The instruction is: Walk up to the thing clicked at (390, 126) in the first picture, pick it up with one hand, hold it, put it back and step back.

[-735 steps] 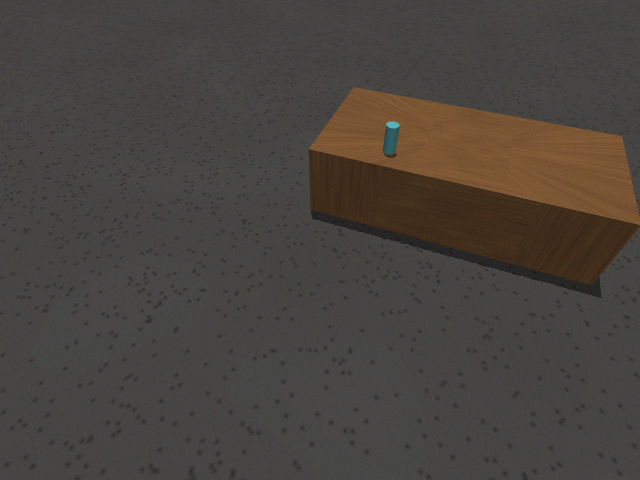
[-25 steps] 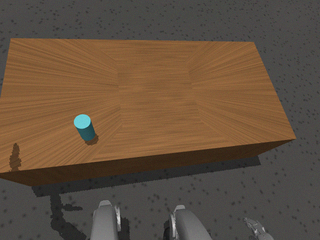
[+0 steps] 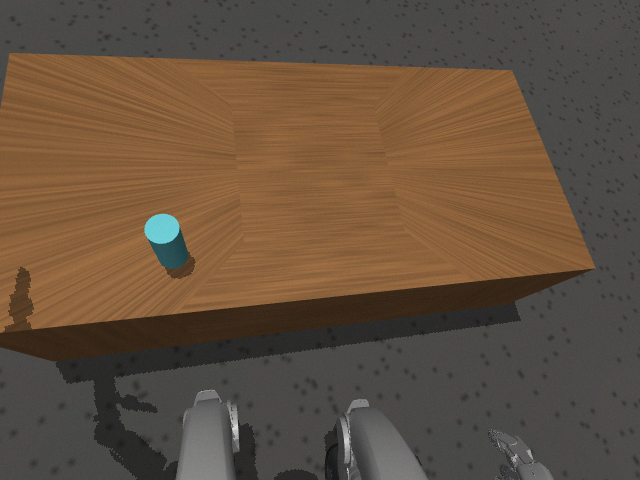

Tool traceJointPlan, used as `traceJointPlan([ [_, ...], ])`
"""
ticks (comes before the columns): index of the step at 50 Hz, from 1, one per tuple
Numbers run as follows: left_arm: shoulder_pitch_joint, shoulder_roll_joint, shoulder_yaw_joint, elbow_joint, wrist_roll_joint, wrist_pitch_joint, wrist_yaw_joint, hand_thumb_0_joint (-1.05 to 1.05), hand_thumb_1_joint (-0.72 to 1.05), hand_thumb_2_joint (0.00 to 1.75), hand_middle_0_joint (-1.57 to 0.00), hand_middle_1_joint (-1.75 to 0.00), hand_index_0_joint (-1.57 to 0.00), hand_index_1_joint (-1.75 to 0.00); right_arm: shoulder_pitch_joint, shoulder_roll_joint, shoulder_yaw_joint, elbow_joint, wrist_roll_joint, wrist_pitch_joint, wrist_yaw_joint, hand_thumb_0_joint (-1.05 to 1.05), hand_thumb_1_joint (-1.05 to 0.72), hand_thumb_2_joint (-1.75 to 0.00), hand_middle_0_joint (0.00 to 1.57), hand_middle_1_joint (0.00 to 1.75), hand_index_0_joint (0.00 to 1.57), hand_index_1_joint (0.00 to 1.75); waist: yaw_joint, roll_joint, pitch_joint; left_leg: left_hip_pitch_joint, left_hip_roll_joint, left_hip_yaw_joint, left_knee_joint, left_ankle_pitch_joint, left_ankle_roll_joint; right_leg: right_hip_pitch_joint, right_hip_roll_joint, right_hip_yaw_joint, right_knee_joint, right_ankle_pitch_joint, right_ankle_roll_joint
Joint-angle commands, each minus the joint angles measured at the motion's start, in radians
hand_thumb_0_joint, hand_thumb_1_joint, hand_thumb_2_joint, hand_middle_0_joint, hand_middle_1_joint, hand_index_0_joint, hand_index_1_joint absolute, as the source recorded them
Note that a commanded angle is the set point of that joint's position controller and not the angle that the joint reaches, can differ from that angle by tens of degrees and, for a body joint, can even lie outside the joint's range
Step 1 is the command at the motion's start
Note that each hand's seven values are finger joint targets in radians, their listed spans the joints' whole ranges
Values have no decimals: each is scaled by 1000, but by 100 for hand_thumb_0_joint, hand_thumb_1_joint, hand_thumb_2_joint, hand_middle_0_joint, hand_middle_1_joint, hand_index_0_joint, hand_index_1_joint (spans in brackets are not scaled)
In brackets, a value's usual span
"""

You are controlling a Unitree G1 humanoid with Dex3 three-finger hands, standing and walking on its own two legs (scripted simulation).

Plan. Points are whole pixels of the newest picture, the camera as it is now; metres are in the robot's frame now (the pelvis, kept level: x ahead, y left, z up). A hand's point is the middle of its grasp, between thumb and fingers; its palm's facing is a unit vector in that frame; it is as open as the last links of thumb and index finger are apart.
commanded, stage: approach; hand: left
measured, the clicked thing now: (168, 243) +0.50 +0.21 -0.24
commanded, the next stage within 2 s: close in in 0.36 s
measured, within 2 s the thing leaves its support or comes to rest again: neither
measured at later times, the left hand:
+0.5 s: hand (98, 259) +0.44 +0.29 -0.18, palm faces +0.09 -0.99 +0.05, open 17.6 cm
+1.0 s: hand (154, 260) +0.45 +0.22 -0.21, palm faces +0.15 -0.99 +0.01, open 17.7 cm
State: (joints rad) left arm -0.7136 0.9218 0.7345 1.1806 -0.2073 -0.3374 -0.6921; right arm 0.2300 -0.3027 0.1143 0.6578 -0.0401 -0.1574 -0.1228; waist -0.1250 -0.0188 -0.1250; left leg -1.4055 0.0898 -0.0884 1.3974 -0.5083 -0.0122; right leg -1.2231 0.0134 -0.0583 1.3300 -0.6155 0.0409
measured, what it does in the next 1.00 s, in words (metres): lowers itself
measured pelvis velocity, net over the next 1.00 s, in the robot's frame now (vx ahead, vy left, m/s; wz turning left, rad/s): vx -0.06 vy -0.03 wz -0.09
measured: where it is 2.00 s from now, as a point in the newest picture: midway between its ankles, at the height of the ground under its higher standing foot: outside the picture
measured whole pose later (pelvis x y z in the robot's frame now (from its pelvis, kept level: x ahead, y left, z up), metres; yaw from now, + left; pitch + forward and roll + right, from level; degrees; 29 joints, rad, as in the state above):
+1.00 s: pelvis -0.06 -0.03 -0.22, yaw -5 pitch +33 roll -5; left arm -0.82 0.58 0.59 1.07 -0.12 -0.50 -0.29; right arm 0.15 -0.28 0.07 0.68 -0.09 0.02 0.03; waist -0.14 0.01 -0.13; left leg -2.12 0.11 -0.16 2.10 -0.58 -0.05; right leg -1.97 0.07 -0.04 2.13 -0.75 0.03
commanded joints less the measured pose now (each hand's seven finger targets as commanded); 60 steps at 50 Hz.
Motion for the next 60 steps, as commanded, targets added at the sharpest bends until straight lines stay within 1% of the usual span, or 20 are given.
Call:
traceJointPlan([
  [1,-164,181,-8,-83,-56,-78,9,0,-61,0,-4,-5,-5,-4,126,-193,-74,-39,9,-21,4,0,-88,-89,20,30,20,30,7,172,-375,474,-28,-28,-64,288,28,-114,24,-23,-67,232,-67],
  [4,-181,135,-21,-64,-70,-138,15,0,-58,1,-2,-5,-4,-4,122,-197,-75,-36,1,-28,20,0,-87,-89,20,30,20,30,-8,144,-407,404,-28,-37,23,299,32,-196,24,-26,15,239,-66],
  [8,-269,168,-3,-129,-60,-232,18,0,-53,4,-1,-6,-2,-5,116,-201,-78,-21,-24,-31,41,0,-87,-89,20,30,20,30,-1,250,-554,420,-18,-64,151,352,19,-346,16,-25,165,225,-71],
  [9,-296,201,22,-141,-56,-251,26,0,-54,6,-1,-7,-1,-6,124,-206,-80,-17,-31,-31,48,0,-87,-89,20,30,20,30,4,252,-594,406,-19,-62,183,375,20,-346,17,-25,194,243,-71],
  [12,-376,270,63,-258,-29,-294,47,0,-52,8,-1,-8,-1,-7,114,-207,-79,-15,-56,-20,63,0,-89,-90,20,30,20,30,44,371,-755,478,-12,-53,243,431,8,-379,17,-16,276,249,-77],
  [18,-426,223,32,-290,44,-297,103,0,-54,11,-2,-9,-1,-9,97,-204,-88,14,-93,24,85,0,-91,-90,20,30,20,30,44,489,-841,473,0,-52,313,430,-5,-480,22,-21,388,232,-89],
  [20,-440,155,-2,-257,43,-287,122,0,-57,8,-2,-9,-2,-9,86,-204,-91,12,-97,37,93,0,-92,-90,20,30,20,30,19,468,-792,373,-1,-47,342,322,0,-522,24,-23,418,190,-91],
  [23,-397,52,-36,-137,42,-270,160,0,-61,7,-3,-9,-3,-9,80,-201,-90,8,-94,50,106,0,-93,-90,20,30,20,30,-23,327,-646,143,-4,-39,399,143,14,-559,28,-35,444,125,-83],
  [28,-403,53,-37,-148,47,-288,226,0,-61,0,-4,-7,-6,-5,59,-187,-77,-33,-85,81,136,0,-92,-90,20,30,20,30,-18,176,-599,-115,-11,0,483,-4,28,-525,40,-34,460,35,-64],
  [29,-408,73,-15,-165,46,-295,246,0,-61,0,-4,-8,-6,-6,51,-189,-76,-42,-81,88,140,0,-91,-90,20,30,20,30,-4,174,-592,-139,-12,0,480,-53,23,-539,42,-39,473,-8,-67],
  [33,-484,84,-17,-267,72,-297,330,0,-59,1,-4,-8,-6,-6,56,-189,-89,-49,-79,115,149,0,-91,-90,20,30,20,30,19,243,-682,-110,-11,10,494,-73,11,-539,46,-39,508,-21,-71],
  [37,-510,30,-82,-327,103,-275,389,0,-59,2,-4,-7,-5,-5,53,-182,-104,-38,-74,136,145,0,-92,-90,20,30,20,30,7,267,-701,-103,-11,25,499,-105,9,-532,51,-24,488,-38,-72],
  [38,-517,11,-106,-342,109,-268,393,0,-59,3,-3,-7,-5,-6,61,-182,-107,-32,-73,140,144,0,-92,-90,20,30,20,30,-9,275,-707,-106,-12,29,509,-96,10,-518,49,-20,484,-24,-70],
  [40,-492,5,-113,-351,107,-256,401,0,-59,2,-3,-7,-5,-5,59,-181,-112,-23,-68,148,141,0,-91,-90,20,30,20,30,-1,264,-702,-119,-11,29,513,-100,13,-515,50,-17,485,-25,-70],
  [43,-447,-30,-122,-327,78,-236,402,0,-61,0,-4,-6,-6,-4,60,-176,-110,-21,-55,158,137,0,-93,-90,20,30,20,30,-13,174,-666,-227,-12,31,545,-77,27,-457,52,3,462,-7,-57],
  [48,-335,-81,-114,-271,62,-215,403,0,-61,0,-4,-5,-7,-2,54,-174,-113,-24,-39,169,137,0,-93,-90,20,30,20,30,-5,101,-559,-282,-7,19,538,-71,34,-479,60,-16,467,-1,-59],
  [50,-307,-99,-117,-272,59,-215,411,0,-61,0,-4,-6,-7,-3,33,-167,-115,-35,-35,173,139,0,-92,-90,20,30,20,30,19,99,-543,-291,-6,20,532,-70,33,-490,63,-18,477,0,-63],
  [52,-312,-113,-111,-321,61,-221,420,0,-61,0,-4,-5,-7,-2,50,-169,-122,-34,-35,179,143,0,-92,-90,20,30,20,30,23,141,-598,-219,-2,14,532,-9,30,-491,65,-35,507,63,-68],
  [57,-371,-161,-161,-457,82,-244,459,0,-61,0,-5,-1,-6,0,41,-162,-143,-31,-42,181,148,0,-91,-90,20,30,20,30,29,229,-679,-90,5,12,522,40,22,-519,68,-39,522,104,-76],
  [60,-404,-210,-199,-479,82,-259,478,0,-60,1,-5,-1,-5,0,50,-161,-148,-11,-50,180,149,0,-92,-90,20,30,20,30,8,258,-678,-65,6,9,540,74,21,-540,66,-43,536,137,-75],
])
